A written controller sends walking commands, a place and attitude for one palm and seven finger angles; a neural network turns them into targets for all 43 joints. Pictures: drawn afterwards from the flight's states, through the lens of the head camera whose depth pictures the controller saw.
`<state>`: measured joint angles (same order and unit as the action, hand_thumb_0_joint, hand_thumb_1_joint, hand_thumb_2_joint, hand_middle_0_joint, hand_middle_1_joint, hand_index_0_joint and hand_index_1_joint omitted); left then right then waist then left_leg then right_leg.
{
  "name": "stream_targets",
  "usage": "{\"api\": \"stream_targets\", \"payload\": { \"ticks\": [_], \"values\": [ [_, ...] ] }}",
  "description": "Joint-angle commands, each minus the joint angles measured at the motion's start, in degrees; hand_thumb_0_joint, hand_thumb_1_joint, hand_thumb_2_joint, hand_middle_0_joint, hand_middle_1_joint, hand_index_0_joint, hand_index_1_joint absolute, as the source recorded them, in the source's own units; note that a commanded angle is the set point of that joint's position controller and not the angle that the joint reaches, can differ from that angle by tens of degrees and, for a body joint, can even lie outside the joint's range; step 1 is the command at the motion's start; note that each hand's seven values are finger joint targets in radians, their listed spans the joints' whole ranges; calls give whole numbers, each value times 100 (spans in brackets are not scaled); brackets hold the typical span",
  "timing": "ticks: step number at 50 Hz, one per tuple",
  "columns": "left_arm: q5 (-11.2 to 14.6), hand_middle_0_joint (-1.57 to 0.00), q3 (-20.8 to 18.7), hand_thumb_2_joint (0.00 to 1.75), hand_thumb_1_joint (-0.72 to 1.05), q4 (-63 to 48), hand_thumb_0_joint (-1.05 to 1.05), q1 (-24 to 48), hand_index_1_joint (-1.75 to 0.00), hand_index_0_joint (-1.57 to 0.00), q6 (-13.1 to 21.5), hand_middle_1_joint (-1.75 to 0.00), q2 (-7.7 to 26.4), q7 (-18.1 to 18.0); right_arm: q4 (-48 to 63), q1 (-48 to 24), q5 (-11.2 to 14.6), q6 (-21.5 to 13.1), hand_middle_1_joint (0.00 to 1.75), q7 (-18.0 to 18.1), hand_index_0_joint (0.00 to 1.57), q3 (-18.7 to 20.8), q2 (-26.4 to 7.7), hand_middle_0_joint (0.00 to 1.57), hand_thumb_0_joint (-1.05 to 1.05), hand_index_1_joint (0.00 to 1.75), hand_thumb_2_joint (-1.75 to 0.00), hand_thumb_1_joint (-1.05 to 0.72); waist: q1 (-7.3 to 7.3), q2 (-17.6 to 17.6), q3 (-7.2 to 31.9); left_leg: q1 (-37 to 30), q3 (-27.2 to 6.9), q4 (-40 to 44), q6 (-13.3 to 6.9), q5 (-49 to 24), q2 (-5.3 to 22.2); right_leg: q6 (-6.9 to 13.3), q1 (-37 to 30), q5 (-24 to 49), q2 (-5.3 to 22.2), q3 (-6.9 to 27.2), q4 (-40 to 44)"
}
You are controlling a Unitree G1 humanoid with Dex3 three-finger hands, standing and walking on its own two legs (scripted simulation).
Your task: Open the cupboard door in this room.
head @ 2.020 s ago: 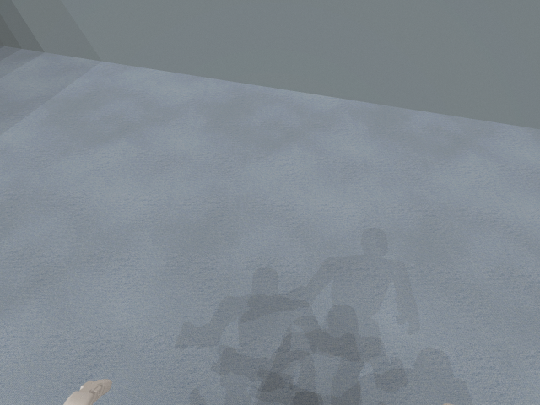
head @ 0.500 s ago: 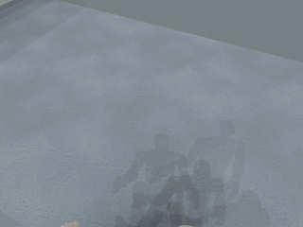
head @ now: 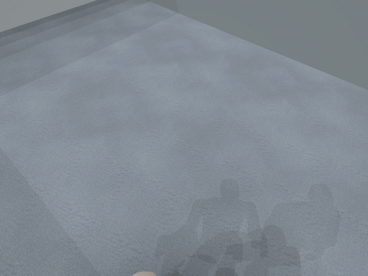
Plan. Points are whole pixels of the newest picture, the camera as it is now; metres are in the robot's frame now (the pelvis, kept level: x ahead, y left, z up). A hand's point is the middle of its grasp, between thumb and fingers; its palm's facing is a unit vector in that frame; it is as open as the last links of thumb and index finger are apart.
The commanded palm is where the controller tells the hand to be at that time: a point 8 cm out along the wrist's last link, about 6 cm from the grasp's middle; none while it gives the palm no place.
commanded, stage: turn or walk to find it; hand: left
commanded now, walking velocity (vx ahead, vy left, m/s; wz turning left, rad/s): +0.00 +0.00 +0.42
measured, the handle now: out of the picture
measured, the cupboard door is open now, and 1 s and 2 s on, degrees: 0 0 0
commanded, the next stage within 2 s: none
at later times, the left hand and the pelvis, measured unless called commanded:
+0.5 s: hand out of the picture +0.04 +0.25 -0.15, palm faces +0.20 -0.95 -0.25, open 7.4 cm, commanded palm none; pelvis -0.03 +0.03 +0.01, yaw +11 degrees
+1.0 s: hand out of the picture -0.10 +0.18 -0.16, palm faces +0.45 -0.87 -0.22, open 7.3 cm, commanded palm none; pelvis -0.06 +0.00 +0.00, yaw +25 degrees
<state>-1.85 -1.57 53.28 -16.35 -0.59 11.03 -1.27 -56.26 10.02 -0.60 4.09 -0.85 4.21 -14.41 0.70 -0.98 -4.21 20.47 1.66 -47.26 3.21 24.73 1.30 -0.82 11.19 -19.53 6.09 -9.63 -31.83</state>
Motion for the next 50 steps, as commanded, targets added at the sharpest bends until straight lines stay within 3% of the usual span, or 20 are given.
{"api": "stream_targets", "payload": {
  "ticks": [1,2,3,4,7,10,20,25,28,29,30,31,32,33,34,35,37,43,47,50],
  "values": [
    [50,-20,-394,90,90,-194,0,-105,-30,-20,42,-30,1349,-93,413,235,16,-284,30,39,20,13,-407,20,0,30,-90,-90,-163,-856,782,-936,300,2182,-154,-1275,-100,430,-376,3535,1080,556,-262],
    [102,-20,-355,90,90,-275,0,-191,-30,-20,14,-30,1134,-70,365,529,-24,-359,30,48,20,92,-823,20,0,30,-90,-90,-293,160,1165,-2066,-431,2598,-383,-2631,585,92,478,2305,728,232,-1275],
    [119,-20,-250,90,90,-453,0,-188,-30,-20,-7,-30,724,-29,338,770,-11,-381,30,84,20,220,-1376,20,0,30,-90,-90,-344,1845,1269,-2747,-2281,2542,-1074,-5374,2083,-328,2015,-1487,-42,179,-2424],
    [72,-20,-207,90,90,-528,0,115,-30,-20,-100,-30,794,-93,281,976,37,-312,30,101,20,232,-1435,20,0,30,-90,-90,-448,1370,1206,-2296,-1916,2407,-1416,-5874,2273,-275,1802,-1825,2,688,-2925],
    [73,-20,-291,90,90,-327,0,466,-30,-20,-149,-30,820,-46,381,377,-39,-346,30,228,20,91,-923,20,0,30,-90,-90,-300,1103,505,-1521,-1516,2622,-1298,-4799,1543,-310,1993,-895,75,974,-3441],
    [76,-20,-308,90,90,-170,0,206,-30,-20,-139,-30,777,28,453,218,-15,-413,30,235,20,41,-802,20,0,30,-90,-90,-124,777,554,-1538,-1208,2742,-1169,-4408,1177,-390,1905,-327,-9,885,-3458],
    [94,-20,-308,90,90,-418,0,759,-30,-20,-182,-30,685,-7,436,563,-69,-358,30,203,20,134,-812,20,0,30,-90,-90,-285,704,355,-1186,-2104,3076,-1405,-2712,1155,-443,1674,-415,-156,963,-2259],
    [131,-20,-279,90,90,-504,0,643,-30,-20,-145,-30,573,-33,487,434,-108,-294,30,179,20,177,-862,20,0,30,-90,-90,-195,898,424,-680,-2448,2987,-1393,-2350,1049,-290,855,-515,-388,950,-1190],
    [149,-20,-299,90,90,-426,0,240,-30,-20,-94,-30,600,-61,524,344,-87,-265,30,147,20,210,-833,20,0,30,-90,-90,-13,729,584,-177,-2476,2731,-1187,-1967,807,-211,-73,159,-520,905,-6],
    [135,-20,-317,90,90,-400,0,46,-30,-20,-47,-30,702,-72,536,269,-50,-262,30,126,20,204,-777,20,0,30,-90,-90,114,538,617,234,-2254,2435,-974,-1666,605,-198,-665,661,-414,927,779],
    [71,-20,-382,90,90,-407,0,-85,-30,-20,15,-30,1027,-105,561,417,-6,-249,30,92,20,170,-469,20,0,30,-90,-90,133,-382,772,955,-1753,1612,-617,-782,108,33,-1370,290,406,1700,1538],
    [1,-20,-460,90,90,-500,0,-58,-30,-20,46,-30,1508,-122,702,540,-18,-258,30,108,20,124,-126,20,0,30,-90,-90,125,-1909,627,1792,-626,66,-168,485,-721,600,-1336,271,1892,3303,1959],
    [79,-20,-403,90,90,-610,0,141,-30,-20,1,-30,1469,-126,662,430,-99,-213,30,119,20,229,-510,20,0,30,-90,-90,114,-1325,516,1396,-749,-920,-196,674,-458,855,-282,400,2113,3002,1949],
    [81,-20,-381,90,90,-702,0,582,-30,-20,31,-30,1188,-136,536,523,-112,-140,30,69,20,239,-508,20,0,30,-90,-90,-123,-1094,363,1246,-862,-1447,-191,216,-338,796,145,114,1652,2474,2058],
    [95,-20,-367,90,90,-753,0,826,-30,-20,26,-30,1092,-136,433,646,-97,-87,30,45,20,248,-446,20,0,30,-90,-90,-251,-1060,195,1158,-736,-1755,-156,21,-287,651,405,54,1397,2282,2055],
    [104,-20,-291,90,90,-752,0,909,-30,-20,49,-30,943,-105,295,688,-99,-58,30,13,20,244,-420,20,0,30,-90,-90,-313,-693,1,1075,-603,-2078,-109,-354,-209,575,559,326,1107,1806,1937],
    [111,-20,-233,90,90,-668,0,749,-30,-20,106,-30,790,-82,199,836,-94,-42,30,-6,20,216,-334,20,0,30,-90,-90,-319,-730,-30,1150,-446,-2327,-16,-711,-170,545,390,830,887,1291,1788],
    [69,-20,-279,90,90,-387,0,70,-30,-20,116,-30,887,-104,260,348,-91,-41,30,15,20,153,-313,20,0,30,-90,-90,-16,-730,113,1325,-328,-1787,137,-467,68,804,-371,1279,1185,1264,1595],
    [-3,-20,-360,90,90,-238,0,-150,-30,-20,93,-30,1108,-107,375,-59,-35,-107,30,23,20,58,-205,20,0,30,-90,-90,149,-890,286,833,-42,-423,104,198,127,990,-643,2260,1422,1100,1225],
    [-24,-20,-420,90,90,-137,0,-220,-30,-20,62,-30,1251,-87,403,-46,23,-195,30,40,20,3,-128,20,0,30,-90,-90,177,-1122,566,151,240,688,-1,205,-5,921,-706,3223,1437,921,724]
  ]
}}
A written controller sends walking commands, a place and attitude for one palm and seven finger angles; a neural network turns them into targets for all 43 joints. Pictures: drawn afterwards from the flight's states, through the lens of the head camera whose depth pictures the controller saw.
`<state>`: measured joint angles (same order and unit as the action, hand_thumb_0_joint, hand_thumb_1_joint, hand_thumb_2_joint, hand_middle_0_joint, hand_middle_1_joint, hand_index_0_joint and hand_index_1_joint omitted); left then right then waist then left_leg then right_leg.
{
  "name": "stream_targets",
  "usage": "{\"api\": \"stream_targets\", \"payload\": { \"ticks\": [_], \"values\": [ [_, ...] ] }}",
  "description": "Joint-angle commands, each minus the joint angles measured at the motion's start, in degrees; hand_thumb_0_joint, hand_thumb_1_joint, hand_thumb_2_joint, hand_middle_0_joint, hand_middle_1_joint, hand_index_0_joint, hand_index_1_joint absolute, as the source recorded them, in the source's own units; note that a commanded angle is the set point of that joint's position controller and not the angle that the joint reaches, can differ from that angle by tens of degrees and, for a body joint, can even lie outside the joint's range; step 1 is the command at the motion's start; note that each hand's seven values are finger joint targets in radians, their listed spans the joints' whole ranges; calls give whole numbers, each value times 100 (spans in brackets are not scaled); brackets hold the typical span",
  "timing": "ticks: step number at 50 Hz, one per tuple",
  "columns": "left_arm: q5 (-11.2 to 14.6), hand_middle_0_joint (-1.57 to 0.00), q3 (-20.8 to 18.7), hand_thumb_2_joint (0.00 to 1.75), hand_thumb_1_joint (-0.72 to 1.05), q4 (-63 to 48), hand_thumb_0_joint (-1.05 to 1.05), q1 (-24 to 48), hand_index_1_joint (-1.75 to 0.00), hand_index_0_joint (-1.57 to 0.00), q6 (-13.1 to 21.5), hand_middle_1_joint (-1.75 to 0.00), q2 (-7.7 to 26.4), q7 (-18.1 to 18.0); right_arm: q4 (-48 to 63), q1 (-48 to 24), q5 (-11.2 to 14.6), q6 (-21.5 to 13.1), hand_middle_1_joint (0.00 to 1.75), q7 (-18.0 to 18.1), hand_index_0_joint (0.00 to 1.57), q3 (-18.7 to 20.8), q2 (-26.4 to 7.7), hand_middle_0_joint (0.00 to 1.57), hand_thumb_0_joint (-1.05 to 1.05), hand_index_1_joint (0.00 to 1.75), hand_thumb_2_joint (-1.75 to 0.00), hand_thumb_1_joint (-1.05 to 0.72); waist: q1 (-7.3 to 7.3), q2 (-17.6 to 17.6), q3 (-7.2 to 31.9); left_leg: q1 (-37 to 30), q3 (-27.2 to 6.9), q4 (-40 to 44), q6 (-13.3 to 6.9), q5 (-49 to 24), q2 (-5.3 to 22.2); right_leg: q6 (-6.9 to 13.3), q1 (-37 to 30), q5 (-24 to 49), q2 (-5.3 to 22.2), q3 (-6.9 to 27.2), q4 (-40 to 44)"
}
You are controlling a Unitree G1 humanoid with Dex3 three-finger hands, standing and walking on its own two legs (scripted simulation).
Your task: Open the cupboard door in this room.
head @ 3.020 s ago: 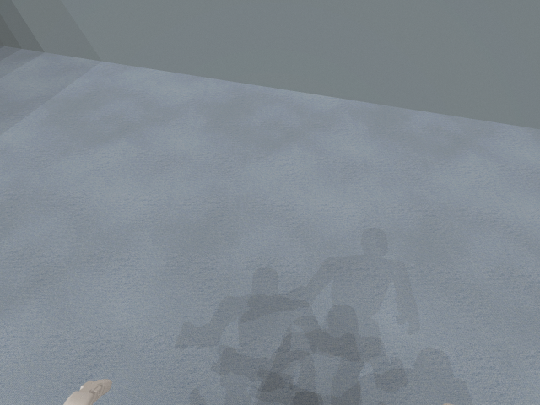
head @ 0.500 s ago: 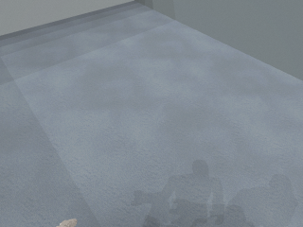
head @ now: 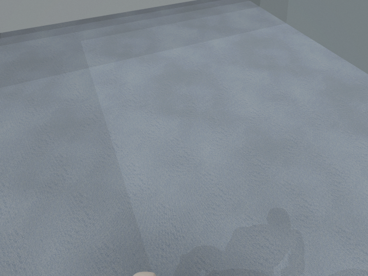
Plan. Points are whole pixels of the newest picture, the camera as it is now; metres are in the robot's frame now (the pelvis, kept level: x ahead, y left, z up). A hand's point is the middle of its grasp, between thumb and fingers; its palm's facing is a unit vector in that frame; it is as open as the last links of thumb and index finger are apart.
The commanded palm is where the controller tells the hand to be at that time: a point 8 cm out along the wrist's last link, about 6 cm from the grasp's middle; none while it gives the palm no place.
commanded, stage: turn or walk to find it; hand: left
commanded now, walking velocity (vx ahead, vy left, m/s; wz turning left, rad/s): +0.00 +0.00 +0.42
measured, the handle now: out of the picture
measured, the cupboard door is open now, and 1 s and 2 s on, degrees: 0 0 0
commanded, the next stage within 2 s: none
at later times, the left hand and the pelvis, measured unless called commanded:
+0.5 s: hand out of the picture +0.05 +0.27 -0.16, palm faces +0.22 -0.94 -0.24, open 7.4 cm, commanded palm none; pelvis -0.02 +0.05 +0.01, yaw +11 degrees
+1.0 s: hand out of the picture -0.07 +0.19 -0.15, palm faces +0.45 -0.86 -0.25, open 7.4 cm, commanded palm none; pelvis -0.04 +0.00 +0.00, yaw +26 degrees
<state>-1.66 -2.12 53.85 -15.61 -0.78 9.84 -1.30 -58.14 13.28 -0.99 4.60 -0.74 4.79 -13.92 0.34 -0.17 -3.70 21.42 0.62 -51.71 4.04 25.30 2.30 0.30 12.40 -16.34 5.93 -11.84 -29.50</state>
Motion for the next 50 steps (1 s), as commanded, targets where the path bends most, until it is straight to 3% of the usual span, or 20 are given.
{"api": "stream_targets", "payload": {
  "ticks": [1,2,3,4,5,6,8,12,18,26,29,31,32,33,34,35,36,39,44,50],
  "values": [
    [-28,-20,-368,90,90,-167,0,-251,-30,-20,73,-30,1391,-71,551,-232,67,-269,30,40,20,-61,-200,20,0,30,-90,-90,133,-1124,620,-214,455,1568,-106,-193,-179,671,-812,3039,1376,986,296],
    [9,-20,-371,90,90,-152,0,-136,-30,-20,58,-30,1390,-67,491,-11,63,-299,30,45,20,-56,-243,20,0,30,-90,-90,-20,-1093,725,-645,464,2182,-146,-808,-162,473,-661,2862,1291,773,17],
    [64,-20,-349,90,90,-167,0,-114,-30,-20,26,-30,1300,-50,443,173,49,-339,30,39,20,-24,-420,20,0,30,-90,-90,-134,-625,825,-1348,347,2850,-217,-1630,-74,181,-203,2367,1111,504,-459],
    [102,-20,-311,90,90,-278,0,-188,-30,-20,-17,-30,1016,-28,464,321,12,-403,30,49,20,77,-906,20,0,30,-90,-90,-211,704,1007,-2210,-939,3201,-576,-2823,973,-201,911,689,564,198,-1497],
    [81,-20,-192,90,90,-474,0,-14,-30,-20,-48,-30,677,-16,447,533,15,-393,30,93,20,180,-1341,20,0,30,-90,-90,-320,1825,895,-2377,-2176,3202,-1271,-4954,2091,-500,2025,-2063,34,327,-2522],
    [45,-20,-204,90,90,-498,0,225,-30,-20,-117,-30,836,-43,397,604,-11,-345,30,108,20,184,-1363,20,0,30,-90,-90,-411,1152,854,-1902,-1784,3103,-1582,-4618,2193,-389,1742,-2039,95,773,-3161],
    [36,-20,-270,90,90,-339,0,465,-30,-20,-171,-30,846,-27,455,136,-32,-386,30,215,20,77,-983,20,0,30,-90,-90,-260,1194,369,-1522,-1511,3221,-1326,-4325,1537,-405,1978,-1273,129,1077,-3509],
    [55,-20,-266,90,90,-164,0,197,-30,-20,-120,-30,846,38,572,-11,17,-477,30,241,20,5,-838,20,0,30,-90,-90,-89,663,489,-1867,-1015,3119,-1151,-4984,1069,-550,1978,-567,19,1051,-3655],
    [74,-20,-254,90,90,-335,0,530,-30,-20,-139,-30,843,7,587,222,2,-464,30,226,20,40,-824,20,0,30,-90,-90,-186,611,464,-1875,-1460,3218,-1325,-4510,1051,-645,1860,-545,-52,1141,-3051],
    [108,-20,-214,90,90,-590,0,915,-30,-20,-120,-30,705,-21,611,267,-68,-387,30,206,20,93,-843,20,0,30,-90,-90,-245,767,415,-1315,-2200,3236,-1484,-3596,1002,-489,1178,-885,-295,1195,-1809],
    [141,-20,-209,90,90,-565,0,614,-30,-20,-66,-30,709,-43,631,139,-66,-364,30,181,20,121,-875,20,0,30,-90,-90,-96,713,527,-953,-2288,3006,-1391,-3642,857,-397,455,-565,-470,1129,-870],
    [145,-20,-239,90,90,-482,0,259,-30,-20,-3,-30,761,-67,663,61,-19,-352,30,160,20,115,-802,20,0,30,-90,-90,95,495,662,-335,-2176,2701,-1111,-2938,585,-356,-546,382,-417,1112,364],
    [109,-20,-273,90,90,-454,0,86,-30,-20,59,-30,999,-90,669,134,30,-359,30,128,20,101,-615,20,0,30,-90,-90,147,-33,812,205,-1870,2236,-799,-2077,247,-260,-1273,665,82,1545,1022],
    [20,-20,-373,90,90,-475,0,-3,-30,-20,108,-30,1512,-137,762,273,68,-367,30,105,20,44,-230,20,0,30,-90,-90,146,-1611,848,1197,-815,1010,-362,-113,-576,253,-1783,848,1542,3047,1385],
    [52,-20,-359,90,90,-562,0,42,-30,-20,73,-30,1649,-117,810,224,-6,-309,30,134,20,127,-439,20,0,30,-90,-90,165,-1509,673,1125,-570,-182,-253,784,-656,782,-897,1322,2256,3336,1449],
    [78,-20,-329,90,90,-641,0,320,-30,-20,56,-30,1413,-131,708,203,-46,-209,30,104,20,171,-529,20,0,30,-90,-90,60,-939,508,943,-730,-982,-265,486,-465,900,-275,644,1971,2876,1565],
    [83,-20,-306,90,90,-699,0,671,-30,-20,63,-30,1264,-126,578,268,-54,-131,30,62,20,174,-498,20,0,30,-90,-90,-118,-1054,180,928,-717,-1372,-245,174,-370,731,193,-23,1581,2610,1729],
    [98,-20,-183,90,90,-686,0,817,-30,-20,123,-30,894,-84,349,545,-52,-114,30,-13,20,153,-376,20,0,30,-90,-90,-290,-736,12,994,-430,-1813,-114,-617,-233,446,114,719,941,1583,1474],
    [75,-20,-199,90,90,-435,0,192,-30,-20,160,-30,919,-91,377,195,-42,-88,30,1,20,117,-389,20,0,30,-90,-90,-33,-896,73,1137,-314,-1625,57,-655,-74,560,-408,1257,1104,1350,1349],
    [-14,-20,-286,90,90,-222,0,-238,-30,-20,131,-30,1183,-90,512,-372,6,-145,30,9,20,-5,-249,20,0,30,-90,-90,202,-1052,291,689,57,-82,47,84,-13,796,-870,2429,1359,1168,944]
  ]
}}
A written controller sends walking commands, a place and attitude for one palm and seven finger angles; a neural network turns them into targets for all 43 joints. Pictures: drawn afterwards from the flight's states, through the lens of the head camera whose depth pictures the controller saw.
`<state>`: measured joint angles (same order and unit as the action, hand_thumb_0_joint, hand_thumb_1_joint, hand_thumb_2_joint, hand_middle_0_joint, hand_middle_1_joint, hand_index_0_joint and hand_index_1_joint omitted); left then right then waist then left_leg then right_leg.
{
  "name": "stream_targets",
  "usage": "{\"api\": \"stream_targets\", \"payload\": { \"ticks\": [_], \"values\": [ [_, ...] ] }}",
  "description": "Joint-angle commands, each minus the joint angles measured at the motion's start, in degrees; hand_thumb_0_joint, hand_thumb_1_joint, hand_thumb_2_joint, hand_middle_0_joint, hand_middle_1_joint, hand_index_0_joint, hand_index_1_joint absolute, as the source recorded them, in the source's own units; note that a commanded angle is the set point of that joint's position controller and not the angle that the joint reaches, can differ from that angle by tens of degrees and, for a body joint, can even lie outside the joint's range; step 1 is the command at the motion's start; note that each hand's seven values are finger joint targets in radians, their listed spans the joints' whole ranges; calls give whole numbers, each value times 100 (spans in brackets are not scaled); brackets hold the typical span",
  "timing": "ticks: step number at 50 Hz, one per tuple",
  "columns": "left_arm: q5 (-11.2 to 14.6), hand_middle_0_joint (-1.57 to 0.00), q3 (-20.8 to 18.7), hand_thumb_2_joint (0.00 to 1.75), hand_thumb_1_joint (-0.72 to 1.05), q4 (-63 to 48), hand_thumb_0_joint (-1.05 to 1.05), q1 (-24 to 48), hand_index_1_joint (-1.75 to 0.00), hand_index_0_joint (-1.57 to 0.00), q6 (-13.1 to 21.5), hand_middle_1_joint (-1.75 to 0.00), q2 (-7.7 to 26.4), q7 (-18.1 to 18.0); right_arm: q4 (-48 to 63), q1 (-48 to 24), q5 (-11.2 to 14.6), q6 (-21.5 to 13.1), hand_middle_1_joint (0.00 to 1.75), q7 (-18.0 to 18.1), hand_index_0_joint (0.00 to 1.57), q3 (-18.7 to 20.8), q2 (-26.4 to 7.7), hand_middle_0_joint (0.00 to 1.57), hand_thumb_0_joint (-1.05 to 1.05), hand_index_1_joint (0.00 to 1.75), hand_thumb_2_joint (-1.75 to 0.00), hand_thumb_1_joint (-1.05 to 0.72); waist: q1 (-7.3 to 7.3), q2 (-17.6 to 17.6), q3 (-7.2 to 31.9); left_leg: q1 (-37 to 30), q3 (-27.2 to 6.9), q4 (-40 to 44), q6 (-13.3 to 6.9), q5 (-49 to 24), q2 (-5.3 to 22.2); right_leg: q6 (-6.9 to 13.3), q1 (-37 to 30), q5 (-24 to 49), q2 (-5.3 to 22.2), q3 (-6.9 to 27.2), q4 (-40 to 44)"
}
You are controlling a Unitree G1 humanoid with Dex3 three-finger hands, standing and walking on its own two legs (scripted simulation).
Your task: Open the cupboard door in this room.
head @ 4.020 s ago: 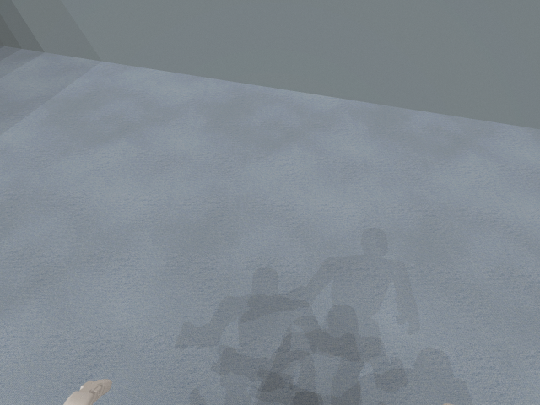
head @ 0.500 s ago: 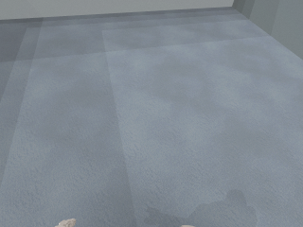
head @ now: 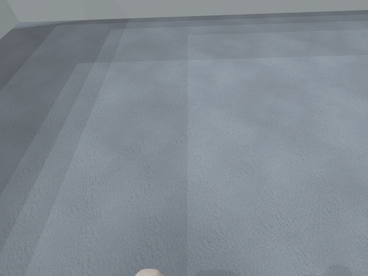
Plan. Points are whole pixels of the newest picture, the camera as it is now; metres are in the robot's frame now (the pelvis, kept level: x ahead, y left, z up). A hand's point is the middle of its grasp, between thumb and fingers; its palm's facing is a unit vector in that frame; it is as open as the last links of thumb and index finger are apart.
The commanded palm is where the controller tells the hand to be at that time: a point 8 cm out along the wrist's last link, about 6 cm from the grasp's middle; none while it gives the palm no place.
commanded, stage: turn or walk to find it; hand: left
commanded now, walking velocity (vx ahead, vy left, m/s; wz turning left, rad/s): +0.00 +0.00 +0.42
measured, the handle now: out of the picture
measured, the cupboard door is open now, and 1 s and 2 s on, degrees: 0 0 0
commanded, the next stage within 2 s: none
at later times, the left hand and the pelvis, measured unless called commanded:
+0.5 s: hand out of the picture +0.00 +0.30 -0.17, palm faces +0.24 -0.94 -0.23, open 7.4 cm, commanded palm none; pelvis -0.03 +0.07 +0.01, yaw +11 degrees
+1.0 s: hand out of the picture -0.05 +0.21 -0.14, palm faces +0.40 -0.88 -0.27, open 7.4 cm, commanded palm none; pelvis -0.06 +0.00 +0.00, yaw +24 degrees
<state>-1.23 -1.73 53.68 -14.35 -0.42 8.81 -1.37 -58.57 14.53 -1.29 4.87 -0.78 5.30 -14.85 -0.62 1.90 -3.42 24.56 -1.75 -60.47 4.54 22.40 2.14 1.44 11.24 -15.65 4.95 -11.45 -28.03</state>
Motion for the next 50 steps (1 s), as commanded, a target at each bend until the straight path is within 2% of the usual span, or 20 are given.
{"api": "stream_targets", "payload": {
  "ticks": [1,4,6,7,8,9,10,13,16,23,33,37,39,40,41,42,43,44,46,50],
  "values": [
    [-64,-20,-334,90,90,-168,0,-430,-30,-20,86,-30,1320,-79,587,-589,53,-193,30,14,20,-80,-138,20,0,30,-90,-90,337,-1305,329,229,376,1084,-30,410,-27,700,-779,2641,1471,1097,687],
    [-77,-20,-390,90,90,-94,0,-369,-30,-20,58,-30,1444,-72,609,-517,104,-269,30,33,20,-116,-109,20,0,30,-90,-90,284,-1438,509,-352,573,2010,-141,378,-78,665,-735,3023,1575,972,315],
    [-32,-20,-395,90,90,-81,0,-237,-30,-20,18,-30,1465,-56,544,-216,91,-317,30,42,20,-112,-197,20,0,30,-90,-90,65,-1272,615,-1186,687,3085,-215,-606,-124,318,-269,2504,1432,657,-84],
    [23,-20,-379,90,90,-106,0,-190,-30,-20,-17,-30,1339,-45,480,52,75,-378,30,31,20,-72,-408,20,0,30,-90,-90,-108,-657,788,-1902,446,3831,-295,-1422,86,31,164,1893,1217,373,-738],
    [72,-20,-322,90,90,-253,0,-319,-30,-20,-62,-30,996,-17,515,170,23,-437,30,51,20,54,-987,20,0,30,-90,-90,-148,1000,878,-2677,-1292,4140,-800,-2895,1424,-427,1564,-377,486,54,-1892],
    [19,-20,-206,90,90,-416,0,-26,-30,-20,-109,-30,816,-27,489,379,51,-389,30,86,20,115,-1306,20,0,30,-90,-90,-265,1556,791,-2437,-1772,4160,-1253,-4264,2082,-559,1955,-2128,171,447,-2779],
    [-3,-20,-246,90,90,-380,0,118,-30,-20,-179,-30,955,-46,447,317,19,-369,30,121,20,97,-1200,20,0,30,-90,-90,-289,1015,667,-1992,-1517,4185,-1431,-3754,2058,-489,1813,-1985,241,828,-3276],
    [-4,-20,-319,90,90,-164,0,216,-30,-20,-217,-30,1011,17,645,-402,13,-401,30,218,20,-56,-816,20,0,30,-90,-90,-40,760,-43,-1400,-1095,4368,-1199,-3086,1317,-536,2003,-898,245,1084,-3732],
    [-1,-20,-331,90,90,-14,0,-61,-30,-20,-182,-30,1005,50,658,-313,59,-485,30,230,20,-74,-742,20,0,30,-90,-90,60,532,304,-1906,-833,4298,-1064,-3618,1026,-649,2017,-449,155,1064,-3813],
    [13,-20,-330,90,90,-186,0,291,-30,-20,-191,-30,1003,-3,629,47,50,-485,30,225,20,-13,-694,20,0,30,-90,-90,-62,410,408,-2095,-1334,4337,-1232,-3341,1046,-771,2063,-385,111,1197,-3483],
    [70,-20,-256,90,90,-507,0,783,-30,-20,-156,-30,797,-27,548,347,-27,-409,30,216,20,43,-735,20,0,30,-90,-90,-180,475,584,-1788,-2357,4285,-1551,-2667,1027,-564,1402,-990,-231,1268,-1997],
    [114,-20,-240,90,90,-462,0,464,-30,-20,-117,-30,785,-57,560,238,-28,-369,30,182,20,73,-731,20,0,30,-90,-90,-31,497,658,-1262,-2377,4139,-1383,-2632,761,-441,475,-614,-452,1180,-848],
    [107,-20,-273,90,90,-387,0,167,-30,-20,-70,-30,870,-82,588,126,16,-348,30,147,20,84,-653,20,0,30,-90,-90,135,401,640,-572,-2213,3948,-1106,-1973,507,-389,-461,147,-402,1139,273],
    [88,-20,-309,90,90,-355,0,-19,-30,-20,-33,-30,1053,-102,606,133,47,-339,30,115,20,66,-508,20,0,30,-90,-90,206,50,708,2,-1900,3658,-820,-1232,229,-274,-1125,282,-18,1440,874],
    [8,-20,-401,90,90,-388,0,-87,-30,-20,5,-30,1482,-146,696,196,88,-339,30,93,20,25,-197,20,0,30,-90,-90,242,-1190,624,1049,-1029,2537,-476,7,-384,162,-1630,-446,1246,2768,1401],
    [-4,-20,-415,90,90,-507,0,95,-30,-20,-26,-30,1671,-136,778,136,26,-315,30,127,20,74,-277,20,0,30,-90,-90,257,-1725,369,1144,-339,1146,-291,826,-776,717,-743,-396,2232,3477,1687],
    [35,-20,-362,90,90,-636,0,436,-30,-20,-45,-30,1516,-140,687,200,-35,-227,30,86,20,147,-482,20,0,30,-90,-90,96,-1120,229,723,-497,154,-320,619,-526,819,240,-903,2104,3028,1800],
    [53,-20,-366,90,90,-698,0,799,-30,-20,-30,-30,1310,-157,599,313,-46,-122,30,56,20,155,-448,20,0,30,-90,-90,-108,-1390,5,641,-504,-251,-302,428,-411,641,698,-1214,1739,2798,1925],
    [61,-20,-245,90,90,-701,0,1021,-30,-20,24,-30,1048,-102,385,546,-55,-81,30,4,20,136,-296,20,0,30,-90,-90,-295,-923,-333,594,-267,-892,-211,-212,-313,375,898,-413,1141,1890,1668],
    [57,-20,-231,90,90,-494,0,345,-30,-20,118,-30,970,-84,378,414,-27,-114,30,-1,20,90,-250,20,0,30,-90,-90,-58,-1040,-30,848,-137,-880,-23,-498,-189,356,-48,647,1015,1441,1327]
  ]
}}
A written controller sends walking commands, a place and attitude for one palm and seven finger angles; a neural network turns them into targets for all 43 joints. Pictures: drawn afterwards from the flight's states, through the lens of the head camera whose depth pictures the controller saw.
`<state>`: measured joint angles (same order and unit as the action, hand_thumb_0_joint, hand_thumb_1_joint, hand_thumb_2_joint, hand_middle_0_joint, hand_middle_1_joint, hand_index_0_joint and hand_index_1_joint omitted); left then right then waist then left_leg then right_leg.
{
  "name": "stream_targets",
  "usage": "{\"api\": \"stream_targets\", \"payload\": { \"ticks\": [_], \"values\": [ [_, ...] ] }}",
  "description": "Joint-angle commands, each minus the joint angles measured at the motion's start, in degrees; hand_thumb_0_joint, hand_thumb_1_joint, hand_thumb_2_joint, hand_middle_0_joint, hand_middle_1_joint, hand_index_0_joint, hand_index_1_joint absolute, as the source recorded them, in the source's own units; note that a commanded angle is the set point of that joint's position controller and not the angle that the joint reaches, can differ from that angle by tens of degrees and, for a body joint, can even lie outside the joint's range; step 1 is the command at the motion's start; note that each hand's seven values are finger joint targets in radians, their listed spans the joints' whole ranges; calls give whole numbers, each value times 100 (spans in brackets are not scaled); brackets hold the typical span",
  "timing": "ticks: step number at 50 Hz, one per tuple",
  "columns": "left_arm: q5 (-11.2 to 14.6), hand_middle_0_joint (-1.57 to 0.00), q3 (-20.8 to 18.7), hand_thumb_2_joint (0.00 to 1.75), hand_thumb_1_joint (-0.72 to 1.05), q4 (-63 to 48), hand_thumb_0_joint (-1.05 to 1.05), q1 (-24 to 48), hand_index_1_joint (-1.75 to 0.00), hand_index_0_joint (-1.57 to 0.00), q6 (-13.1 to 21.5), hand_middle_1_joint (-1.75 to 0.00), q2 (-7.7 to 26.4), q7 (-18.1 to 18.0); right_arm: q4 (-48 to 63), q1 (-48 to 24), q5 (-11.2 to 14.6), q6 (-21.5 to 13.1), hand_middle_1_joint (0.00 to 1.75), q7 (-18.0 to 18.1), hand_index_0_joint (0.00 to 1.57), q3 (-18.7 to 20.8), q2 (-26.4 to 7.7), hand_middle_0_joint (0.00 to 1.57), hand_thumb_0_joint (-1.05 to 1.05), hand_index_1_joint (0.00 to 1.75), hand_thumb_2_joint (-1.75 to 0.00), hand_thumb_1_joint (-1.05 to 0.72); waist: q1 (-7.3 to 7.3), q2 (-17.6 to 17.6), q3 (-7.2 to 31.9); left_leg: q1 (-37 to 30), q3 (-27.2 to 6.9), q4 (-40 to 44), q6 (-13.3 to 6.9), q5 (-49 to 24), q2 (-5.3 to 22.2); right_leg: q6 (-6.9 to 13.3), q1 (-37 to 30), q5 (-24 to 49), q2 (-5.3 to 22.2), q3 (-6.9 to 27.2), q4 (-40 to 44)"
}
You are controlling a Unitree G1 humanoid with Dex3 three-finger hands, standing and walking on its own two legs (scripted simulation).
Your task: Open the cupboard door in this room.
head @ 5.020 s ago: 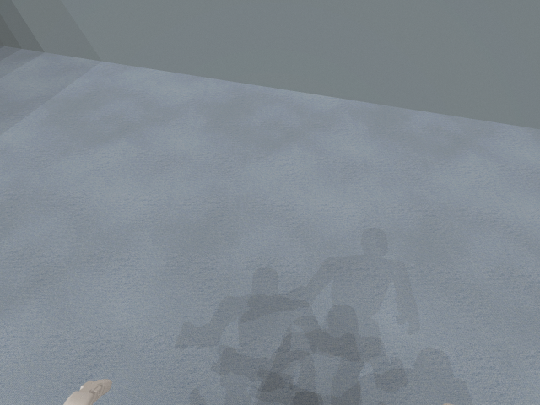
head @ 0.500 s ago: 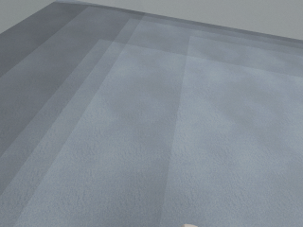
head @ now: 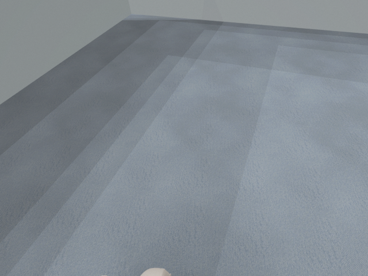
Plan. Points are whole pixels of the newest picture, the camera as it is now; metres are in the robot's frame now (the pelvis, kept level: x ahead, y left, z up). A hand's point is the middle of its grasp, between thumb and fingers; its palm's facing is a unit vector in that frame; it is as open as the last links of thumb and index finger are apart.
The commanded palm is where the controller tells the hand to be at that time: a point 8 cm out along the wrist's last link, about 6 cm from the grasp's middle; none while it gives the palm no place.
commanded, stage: turn or walk to find it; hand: left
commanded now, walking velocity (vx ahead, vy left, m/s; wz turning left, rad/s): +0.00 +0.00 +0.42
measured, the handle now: out of the picture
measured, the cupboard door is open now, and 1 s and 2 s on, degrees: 0 0 0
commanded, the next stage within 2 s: none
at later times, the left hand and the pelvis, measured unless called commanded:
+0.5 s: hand out of the picture -0.07 +0.28 -0.18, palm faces +0.29 -0.93 -0.23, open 7.4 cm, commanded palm none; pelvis -0.05 +0.07 +0.00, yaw +12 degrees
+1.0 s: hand out of the picture -0.05 +0.22 -0.14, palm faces +0.40 -0.87 -0.28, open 7.3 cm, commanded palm none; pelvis -0.08 +0.00 +0.00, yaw +25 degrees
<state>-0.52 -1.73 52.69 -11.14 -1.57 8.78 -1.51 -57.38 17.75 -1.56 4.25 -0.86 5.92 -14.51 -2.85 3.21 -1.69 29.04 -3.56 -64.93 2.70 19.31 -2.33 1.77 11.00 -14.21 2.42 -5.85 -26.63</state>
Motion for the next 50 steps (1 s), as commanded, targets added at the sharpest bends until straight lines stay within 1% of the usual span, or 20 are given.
{"api": "stream_targets", "payload": {
  "ticks": [1,6,10,12,14,15,16,17,18,20,24,34,38,42,43,44,45,46,48,50],
  "values": [
    [-23,-20,-244,90,90,-353,0,-100,-30,-20,234,-30,1002,-76,299,-23,-3,-52,30,15,20,23,-319,20,0,30,-90,-90,226,-1249,-151,434,46,-342,189,-117,314,396,-170,548,1359,930,1152],
    [-102,-20,-313,90,90,-190,0,-472,-30,-20,213,-30,1219,-70,419,-570,31,-60,30,18,20,-47,-293,20,0,30,-90,-90,434,-1306,-96,121,259,623,219,464,454,601,-389,1007,1665,845,970],
    [-152,-20,-377,90,90,-51,0,-682,-30,-20,183,-30,1420,-49,522,-874,101,-161,30,23,20,-141,-186,20,0,30,-90,-90,585,-1551,197,-448,593,1982,127,856,384,705,-688,2151,1774,679,510],
    [-147,-20,-403,90,90,-4,0,-603,-30,-20,160,-30,1511,-42,490,-707,134,-209,30,48,20,-159,-183,20,0,30,-90,-90,471,-1626,343,-944,737,2633,57,644,304,621,-554,2431,1796,562,221],
    [-87,-20,-402,90,90,9,0,-442,-30,-20,117,-30,1451,-23,397,-352,129,-272,30,50,20,-150,-289,20,0,30,-90,-90,217,-1253,472,-1907,738,3940,-25,-490,300,207,-58,1984,1591,181,-355],
    [-25,-20,-361,90,90,-43,0,-499,-30,-20,70,-30,1264,-14,360,-114,107,-339,30,51,20,-94,-609,20,0,30,-90,-90,81,-391,683,-2716,234,4494,-164,-1209,776,-131,628,1087,1271,-182,-1194],
    [-2,-20,-270,90,90,-248,0,-490,-30,-20,31,-30,865,21,391,-40,59,-372,30,76,20,45,-1186,20,0,30,-90,-90,29,1400,527,-3164,-1647,4719,-709,-2944,2289,-594,2196,-1683,520,-420,-2399],
    [-58,-20,-220,90,90,-324,0,-131,-30,-20,-43,-30,893,-9,335,125,55,-309,30,111,20,78,-1402,20,0,30,-90,-90,-131,1160,492,-2582,-1651,4662,-1182,-3556,2637,-559,2022,-2198,443,116,-3096],
    [-77,-20,-251,90,90,-249,0,-13,-30,-20,-100,-30,955,-22,327,-50,33,-317,30,159,20,21,-1176,20,0,30,-90,-90,-64,830,319,-2184,-1371,4773,-1159,-3026,2353,-521,1906,-1880,507,391,-3397],
    [-75,-20,-306,90,90,-111,0,-18,-30,-20,-105,-30,1009,42,489,-635,30,-332,30,220,20,-75,-930,20,0,30,-90,-90,148,750,-87,-1885,-1071,4808,-1025,-2498,1841,-554,2075,-1166,481,500,-3757],
    [-62,-20,-309,90,90,80,0,-321,-30,-20,-51,-30,1025,82,533,-600,92,-420,30,236,20,-127,-789,20,0,30,-90,-90,264,470,207,-2445,-650,4685,-918,-3293,1430,-674,2077,-593,369,480,-3855],
    [-30,-20,-281,90,90,-265,0,367,-30,-20,-58,-30,923,10,479,-127,23,-379,30,219,20,-57,-764,20,0,30,-90,-90,44,317,103,-2313,-1688,4790,-1285,-2541,1585,-708,1842,-992,249,642,-2871],
    [1,-20,-241,90,90,-355,0,316,-30,-20,-40,-30,785,-8,503,-231,-9,-322,30,200,20,-25,-798,20,0,30,-90,-90,103,370,201,-1901,-1970,4730,-1329,-2151,1488,-585,1202,-1146,50,602,-1981],
    [38,-20,-254,90,90,-289,0,-102,-30,-20,34,-30,805,-31,518,-299,10,-291,30,160,20,13,-762,20,0,30,-90,-90,301,343,441,-1359,-2006,4448,-1079,-1986,1137,-472,74,-396,-147,502,-464],
    [35,-20,-281,90,90,-244,0,-278,-30,-20,66,-30,871,-47,546,-333,42,-285,30,147,20,11,-695,20,0,30,-90,-90,406,239,500,-951,-1872,4276,-874,-1574,942,-437,-549,87,-66,498,249],
    [-13,-20,-332,90,90,-240,0,-406,-30,-20,116,-30,1168,-74,561,-302,87,-278,30,109,20,-10,-480,20,0,30,-90,-90,463,-422,530,-176,-1474,3752,-574,-811,597,-271,-1282,-6,540,1065,834],
    [-100,-20,-435,90,90,-280,0,-512,-30,-20,152,-30,1643,-111,692,-278,110,-288,30,97,20,-64,-139,20,0,30,-90,-90,539,-1858,459,743,-335,2379,-165,637,-207,273,-1532,-369,2009,2610,1300],
    [-56,-20,-404,90,90,-402,0,-305,-30,-20,104,-30,1702,-107,715,-398,29,-232,30,115,20,35,-412,20,0,30,-90,-90,532,-1683,264,507,-214,1146,-124,1237,-164,700,-416,-302,2552,2755,1438],
    [-26,-20,-358,90,90,-563,0,434,-30,-20,132,-30,1335,-106,457,-150,-13,-70,30,47,20,83,-434,20,0,30,-90,-90,148,-1358,-177,235,-311,7,-98,613,85,545,573,-977,1889,1991,1630],
    [-10,-20,-252,90,90,-583,0,640,-30,-20,168,-30,1053,-75,256,181,-16,-32,30,3,20,57,-308,20,0,30,-90,-90,-47,-982,-320,170,-77,-465,-4,44,177,286,637,-234,1386,1134,1385]
  ]
}}
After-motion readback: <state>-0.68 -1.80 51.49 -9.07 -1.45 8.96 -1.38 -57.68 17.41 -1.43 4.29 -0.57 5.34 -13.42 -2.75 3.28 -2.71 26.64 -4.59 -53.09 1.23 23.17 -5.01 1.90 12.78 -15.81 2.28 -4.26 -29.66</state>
